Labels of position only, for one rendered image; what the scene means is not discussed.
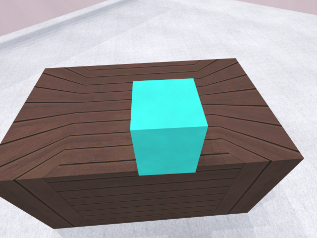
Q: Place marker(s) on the carton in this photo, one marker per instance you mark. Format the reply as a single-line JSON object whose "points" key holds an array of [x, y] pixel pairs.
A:
{"points": [[168, 126]]}

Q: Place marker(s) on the pedestal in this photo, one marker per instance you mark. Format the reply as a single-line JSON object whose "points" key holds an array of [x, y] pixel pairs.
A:
{"points": [[68, 158]]}

